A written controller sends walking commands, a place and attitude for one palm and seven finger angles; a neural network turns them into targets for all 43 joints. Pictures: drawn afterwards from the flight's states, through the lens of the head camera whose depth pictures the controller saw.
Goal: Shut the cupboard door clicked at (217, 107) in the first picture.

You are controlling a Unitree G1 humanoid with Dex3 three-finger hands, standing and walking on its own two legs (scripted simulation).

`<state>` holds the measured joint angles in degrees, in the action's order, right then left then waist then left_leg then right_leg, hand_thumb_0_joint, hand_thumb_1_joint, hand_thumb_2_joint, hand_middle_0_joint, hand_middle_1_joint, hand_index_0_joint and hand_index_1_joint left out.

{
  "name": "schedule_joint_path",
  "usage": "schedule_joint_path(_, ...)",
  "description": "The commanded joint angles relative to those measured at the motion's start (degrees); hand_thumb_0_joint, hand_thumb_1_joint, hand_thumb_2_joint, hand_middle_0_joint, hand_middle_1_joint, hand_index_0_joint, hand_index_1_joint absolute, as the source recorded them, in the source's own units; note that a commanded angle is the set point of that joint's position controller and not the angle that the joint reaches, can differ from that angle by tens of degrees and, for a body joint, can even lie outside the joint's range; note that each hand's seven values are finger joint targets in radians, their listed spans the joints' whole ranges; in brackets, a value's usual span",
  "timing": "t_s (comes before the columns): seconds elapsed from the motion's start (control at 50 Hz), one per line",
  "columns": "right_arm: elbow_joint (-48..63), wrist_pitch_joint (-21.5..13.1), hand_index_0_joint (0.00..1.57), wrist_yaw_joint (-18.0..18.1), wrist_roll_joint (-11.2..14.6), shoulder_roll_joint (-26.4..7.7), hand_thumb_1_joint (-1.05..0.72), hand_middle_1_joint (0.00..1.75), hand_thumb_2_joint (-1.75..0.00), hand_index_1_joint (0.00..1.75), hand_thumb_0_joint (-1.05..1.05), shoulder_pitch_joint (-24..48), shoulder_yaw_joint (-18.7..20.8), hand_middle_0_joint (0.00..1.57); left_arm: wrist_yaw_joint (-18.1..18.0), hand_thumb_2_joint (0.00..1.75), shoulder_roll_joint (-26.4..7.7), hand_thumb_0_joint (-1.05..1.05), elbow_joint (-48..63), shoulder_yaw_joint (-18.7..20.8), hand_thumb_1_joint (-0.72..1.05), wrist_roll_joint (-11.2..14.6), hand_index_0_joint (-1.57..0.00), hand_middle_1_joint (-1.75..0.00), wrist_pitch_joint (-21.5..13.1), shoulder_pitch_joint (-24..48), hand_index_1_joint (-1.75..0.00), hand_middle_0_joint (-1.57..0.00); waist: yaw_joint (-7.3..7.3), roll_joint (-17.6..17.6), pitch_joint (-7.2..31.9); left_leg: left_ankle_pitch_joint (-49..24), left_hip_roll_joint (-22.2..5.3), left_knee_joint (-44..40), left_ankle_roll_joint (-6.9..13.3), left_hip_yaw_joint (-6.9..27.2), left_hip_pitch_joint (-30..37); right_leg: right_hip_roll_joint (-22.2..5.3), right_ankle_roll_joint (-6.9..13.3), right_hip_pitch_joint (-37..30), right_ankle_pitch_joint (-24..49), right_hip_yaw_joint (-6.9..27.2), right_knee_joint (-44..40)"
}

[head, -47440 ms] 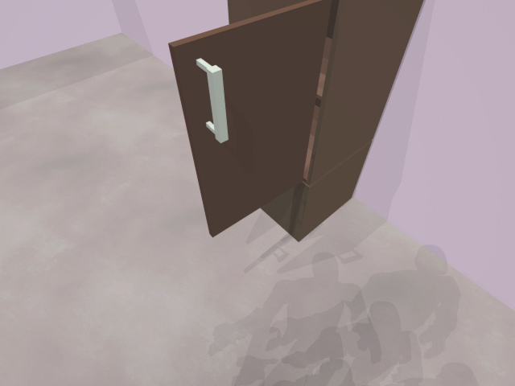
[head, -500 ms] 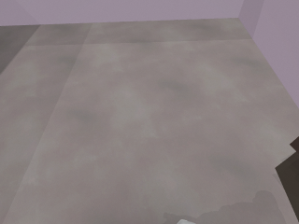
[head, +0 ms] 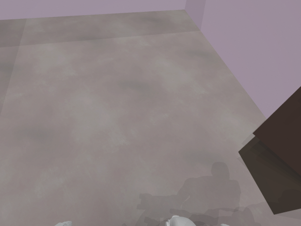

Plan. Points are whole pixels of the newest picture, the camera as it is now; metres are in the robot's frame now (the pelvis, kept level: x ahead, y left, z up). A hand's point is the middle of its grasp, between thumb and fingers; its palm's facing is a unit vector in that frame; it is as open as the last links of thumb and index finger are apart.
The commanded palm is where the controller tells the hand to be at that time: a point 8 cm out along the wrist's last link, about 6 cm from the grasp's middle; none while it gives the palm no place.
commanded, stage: turn to face it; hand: left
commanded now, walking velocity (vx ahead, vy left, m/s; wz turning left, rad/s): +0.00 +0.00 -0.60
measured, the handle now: out of the picture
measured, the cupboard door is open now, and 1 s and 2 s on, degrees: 21 21 21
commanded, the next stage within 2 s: take the last steps up to it in 1.32 s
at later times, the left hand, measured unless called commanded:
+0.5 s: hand (101, 209) +0.18 +0.16 -0.17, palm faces -0.28 -0.93 -0.24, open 7.4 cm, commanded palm none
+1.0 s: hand (128, 185) +0.25 +0.09 -0.15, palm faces -0.54 -0.79 -0.30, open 7.4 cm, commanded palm none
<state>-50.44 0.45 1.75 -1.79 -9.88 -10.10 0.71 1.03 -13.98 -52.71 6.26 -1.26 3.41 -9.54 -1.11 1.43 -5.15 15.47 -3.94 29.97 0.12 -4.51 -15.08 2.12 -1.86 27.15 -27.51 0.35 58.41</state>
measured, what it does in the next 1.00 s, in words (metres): steps on the spot, turning right: right foot, then left foot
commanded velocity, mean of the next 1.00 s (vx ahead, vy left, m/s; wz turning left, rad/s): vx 0.00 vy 0.00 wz -0.56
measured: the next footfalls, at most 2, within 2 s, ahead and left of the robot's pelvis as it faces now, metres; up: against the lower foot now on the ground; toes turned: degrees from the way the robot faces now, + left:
right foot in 0.22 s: +0.02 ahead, -0.14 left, +0.00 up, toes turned -13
left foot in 0.54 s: +0.14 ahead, +0.10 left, +0.00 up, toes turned -16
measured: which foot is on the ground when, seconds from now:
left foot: down 0.00-0.22, up 0.24-0.52, down 0.54-0.90, up 0.92-1.00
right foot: up 0.00-0.20, down 0.22-0.54, up 0.56-0.88, down 0.90-1.00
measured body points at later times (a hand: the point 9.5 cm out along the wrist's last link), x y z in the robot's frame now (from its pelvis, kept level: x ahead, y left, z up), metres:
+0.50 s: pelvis +0.03 -0.01 -0.01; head +0.09 -0.02 +0.44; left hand +0.19 +0.21 -0.15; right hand +0.04 -0.29 -0.14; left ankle +0.08 +0.11 -0.71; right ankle -0.01 -0.13 -0.74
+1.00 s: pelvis +0.04 -0.02 -0.01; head +0.06 -0.07 +0.44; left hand +0.28 +0.13 -0.13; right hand -0.07 -0.28 -0.17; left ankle +0.09 +0.11 -0.68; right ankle -0.02 -0.10 -0.74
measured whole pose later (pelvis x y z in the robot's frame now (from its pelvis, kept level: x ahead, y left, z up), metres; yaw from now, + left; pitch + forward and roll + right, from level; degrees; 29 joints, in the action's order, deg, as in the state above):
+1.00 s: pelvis +0.04 -0.02 -0.01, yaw -35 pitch +1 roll +0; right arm -53.1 4.3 1.0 -0.8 -16.1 -12.2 3.2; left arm 0.3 -12.3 -50.3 3.5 -1.3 1.9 -8.3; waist 1.1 -3.9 -5.0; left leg 27.0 -5.8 59.9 -3.5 -3.1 -25.5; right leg 0.7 2.2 16.2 -18.5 -1.8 33.9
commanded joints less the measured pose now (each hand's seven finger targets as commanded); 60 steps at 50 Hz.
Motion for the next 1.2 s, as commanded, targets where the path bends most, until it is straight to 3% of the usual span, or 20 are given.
schedule_joint_path(0.0, 2.7, -0.9, 0.20, 0.8, -0.3, -12.5, -0.90, 0.30, -0.90, 0.30, 0.00, -3.7, 3.7, 0.20, 1.0, 0.90, -2.5, 0.00, 6.4, -0.2, 0.90, 0.2, -0.20, -0.30, -0.5, 1.4, -0.30, -0.20, 2.05, -11.6, 6.9, -29.7, -14.5, -9.1, 7.2, 4.6, 9.3, -3.3, -1.1, 0.8, 1.7, -2.3, -2.4)
schedule_joint_path(0.1, 2.0, -0.4, 0.20, 0.2, -0.2, -14.7, -0.90, 0.30, -0.90, 0.30, 0.00, -5.0, 4.7, 0.20, 1.2, 0.90, -2.7, 0.00, 7.7, -0.7, 0.90, 0.1, -0.20, -0.30, -0.9, 3.3, -0.30, -0.20, 3.33, -13.3, 7.1, -29.8, -16.1, -5.9, 6.7, 2.2, 9.9, -2.1, 0.1, -5.1, 2.7, -5.6, -15.1)
schedule_joint_path(0.16, 2.3, -0.1, 0.20, -0.3, 0.3, -15.5, -0.90, 0.30, -0.90, 0.30, 0.00, -3.5, 5.0, 0.20, 1.0, 0.90, -4.6, 0.00, 6.5, -0.4, 0.90, 0.0, -0.20, -0.30, -1.8, -1.6, -0.30, -0.20, 0.42, -11.6, 9.3, -27.6, -13.8, 2.8, 2.2, -1.9, 6.9, -1.4, 1.8, -16.4, 16.2, -6.8, -31.4)
schedule_joint_path(0.18, 3.1, -0.1, 0.20, -0.7, 1.0, -13.9, -0.90, 0.30, -0.90, 0.30, 0.00, -2.9, 4.9, 0.20, 0.4, 0.90, -8.6, 0.00, 5.3, 0.3, 0.90, -0.3, -0.20, -0.30, -2.3, -6.0, -0.30, -0.20, -1.52, -4.0, 11.9, -18.2, -10.8, 11.6, -1.0, -4.8, -1.1, -7.8, 4.1, -27.0, 28.2, 0.7, -35.6)
schedule_joint_path(0.2, 6.2, 0.0, 0.20, -0.9, 1.3, -8.8, -0.90, 0.30, -0.90, 0.30, 0.00, 0.1, 3.5, 0.20, -0.5, 0.90, -15.0, 0.00, 4.2, 1.6, 0.90, -0.7, -0.20, -0.30, -2.9, -9.3, -0.30, -0.20, -3.49, 14.9, 10.9, 17.3, -1.3, 24.8, -4.5, -7.6, -18.9, -22.9, 11.0, -35.5, 49.9, 20.1, -36.9)
schedule_joint_path(0.22, 7.0, 0.9, 0.20, -0.2, 1.1, -10.4, -0.90, 0.30, -0.90, 0.30, 0.00, 2.4, 3.0, 0.20, -1.1, 0.90, -16.3, 0.00, 3.5, 1.4, 0.90, 0.2, -0.20, -0.30, -2.6, -11.6, -0.30, -0.20, -4.96, 11.8, 9.8, 22.4, -0.8, 33.2, -4.4, 1.4, -20.1, -26.1, 15.7, -29.9, 54.3, 22.1, -36.6)
schedule_joint_path(0.32, 4.3, 1.3, 0.20, -0.5, 1.0, -9.5, -0.90, 0.30, -0.90, 0.30, 0.00, 0.5, 3.0, 0.20, -2.0, 0.90, -10.5, 0.00, 7.0, 0.4, 0.90, -0.1, -0.20, -0.30, -2.3, -0.4, -0.30, -0.20, 0.88, 7.2, 8.5, 9.9, -1.4, 31.9, -5.4, 3.9, -16.9, -15.9, 12.7, -22.6, 45.5, 12.4, -34.8)
schedule_joint_path(0.42, 4.5, 1.0, 0.20, -0.6, 1.4, -8.6, -0.90, 0.30, -0.90, 0.30, 0.00, -0.1, 3.0, 0.20, -1.5, 0.90, -11.8, 0.00, 6.8, 0.8, 0.90, -0.4, -0.20, -0.30, -1.9, 0.1, -0.30, -0.20, 0.89, 7.3, 6.9, 8.3, 1.4, 16.0, -4.9, 2.1, -8.8, -14.4, 12.2, -16.3, 37.9, 16.1, -34.8)
schedule_joint_path(0.48, 2.9, 0.1, 0.20, -0.2, 1.5, -9.2, -0.90, 0.30, -0.90, 0.30, 0.00, -6.1, 3.0, 0.20, -1.4, 0.90, -11.0, 0.00, 7.1, 0.7, 0.90, 0.1, -0.20, -0.30, -1.5, 2.8, -0.30, -0.20, 4.13, 6.5, 8.0, -2.0, 2.0, 0.1, -4.4, 1.8, 2.1, -11.4, 8.3, -11.0, 32.8, 16.0, -30.3)
schedule_joint_path(0.5, 2.4, -0.6, 0.20, 0.1, 1.0, -12.1, -0.90, 0.30, -0.90, 0.30, 0.00, -8.2, 3.4, 0.20, -1.2, 0.90, -8.3, 0.00, 7.7, 0.3, 0.90, 0.6, -0.20, -0.30, -1.1, 2.4, -0.30, -0.20, 4.61, -1.5, 9.2, -4.8, -3.2, -8.3, -2.6, 7.0, 8.3, -6.6, 5.2, -5.8, 24.1, 12.8, -25.2)
schedule_joint_path(0.52, 2.6, -1.0, 0.20, 0.2, 0.0, -18.3, -0.90, 0.30, -0.90, 0.30, 0.00, -9.3, 4.5, 0.20, -0.7, 0.90, -4.6, 0.00, 8.6, -0.4, 0.90, 1.1, -0.20, -0.30, -0.7, -0.5, -0.30, -0.20, 3.96, -19.3, 10.2, -11.3, -17.8, -12.2, 3.6, 22.3, 13.3, 1.7, 1.3, 3.0, 1.0, 4.3, -12.5)
schedule_joint_path(0.54, 3.6, -0.7, 0.20, 0.4, 0.1, -19.5, -0.90, 0.30, -0.90, 0.30, 0.00, -10.6, 4.5, 0.20, -0.5, 0.90, -5.7, 0.00, 9.6, -0.7, 0.90, 0.5, -0.20, -0.30, -1.3, 0.4, -0.30, -0.20, 4.73, -17.8, 10.2, -15.7, -24.5, -12.4, 9.1, 27.2, 9.9, 0.4, 0.7, 2.8, -10.3, 2.0, -0.6)
schedule_joint_path(0.64, 4.8, -1.1, 0.20, 1.0, -0.2, -14.1, -0.90, 0.30, -0.90, 0.30, 0.00, -3.3, 3.3, 0.20, 1.2, 0.90, -4.2, 0.00, 7.3, -0.2, 0.90, 0.3, -0.20, -0.30, -0.4, 1.7, -0.30, -0.20, 1.64, -12.0, 7.4, -29.3, -15.5, -9.1, 7.2, 7.3, 9.3, -3.8, -1.4, 3.4, -1.2, -0.9, 5.7)
schedule_joint_path(0.74, 2.6, -0.4, 0.20, 0.4, -0.1, -14.7, -0.90, 0.30, -0.90, 0.30, 0.00, -6.5, 4.3, 0.20, 1.4, 0.90, -3.0, 0.00, 8.0, -0.8, 0.90, 0.2, -0.20, -0.30, -0.4, 3.9, -0.30, -0.20, 3.74, -13.6, 7.9, -27.8, -16.1, -6.9, 7.0, 2.3, 9.6, -2.7, -0.5, -3.8, 0.0, -4.7, -10.2)
schedule_joint_path(0.82, 2.5, 0.1, 0.20, -0.2, 0.2, -15.9, -0.90, 0.30, -0.90, 0.30, 0.00, -3.8, 4.8, 0.20, 1.1, 0.90, -4.0, 0.00, 6.7, -0.6, 0.90, 0.2, -0.20, -0.30, -1.0, -0.7, -0.30, -0.20, 1.04, -12.8, 8.2, -19.3, -15.6, -1.0, 3.4, -1.5, 4.3, -1.5, 1.2, -14.7, 11.5, -6.9, -27.2)
schedule_joint_path(0.84, 2.9, 0.3, 0.20, -0.6, 0.6, -14.9, -0.90, 0.30, -0.90, 0.30, 0.00, -3.5, 4.8, 0.20, 0.7, 0.90, -6.5, 0.00, 5.8, -0.2, 0.90, -0.1, -0.20, -0.30, -1.5, -3.7, -0.30, -0.20, -0.39, -8.0, 9.0, -13.2, -13.3, 4.5, 0.7, -2.6, -1.4, -3.8, 2.6, -22.5, 17.2, -3.3, -34.1)
schedule_joint_path(0.86, 4.7, 0.4, 0.20, -0.9, 1.1, -10.6, -0.90, 0.30, -0.90, 0.30, 0.00, -2.2, 4.1, 0.20, 0.0, 0.90, -12.6, 0.00, 4.9, 0.9, 0.90, -0.7, -0.20, -0.30, -2.1, -6.8, -0.30, -0.20, -2.30, 9.9, 9.4, 6.8, -5.8, 16.3, -3.3, -8.2, -13.3, -17.5, 7.2, -29.8, 27.1, 14.2, -40.2)
schedule_joint_path(0.88, 6.8, 1.2, 0.20, -0.8, 1.0, -9.8, -0.90, 0.30, -0.90, 0.30, 0.00, 2.0, 3.3, 0.20, -0.7, 0.90, -16.0, 0.00, 4.4, 1.2, 0.90, 0.0, -0.20, -0.30, -2.1, -9.1, -0.30, -0.20, -4.41, 14.9, 6.7, 22.0, -0.7, 28.5, -4.2, -2.6, -19.2, -25.3, 13.3, -24.2, 35.4, 23.6, -41.8)
schedule_joint_path(0.96, 3.1, 1.3, 0.20, -0.7, 0.8, -10.2, -0.90, 0.30, -0.90, 0.30, 0.00, -0.5, 3.4, 0.20, -1.9, 0.90, -9.8, 0.00, 6.3, -0.1, 0.90, -0.1, -0.20, -0.30, -2.2, 0.9, -0.30, -0.20, 1.28, 9.1, 6.2, 8.8, -2.6, 35.1, -4.4, 5.0, -18.9, -16.7, 12.6, -19.3, 29.5, 14.3, -39.4)
schedule_joint_path(1.18, 0.6, 0.4, 0.20, 0.0, 1.3, -7.5, -0.90, 0.30, -0.90, 0.30, 0.00, -5.0, 2.4, 0.20, -2.0, 0.90, -9.2, 0.00, 3.7, 0.1, 0.90, 0.1, -0.20, -0.30, -2.2, -0.5, -0.30, -0.20, 2.57, 6.5, 8.0, -0.2, 2.0, 2.0, -3.6, 2.1, -0.8, -13.0, 10.2, -15.5, 35.9, 15.1, -33.4)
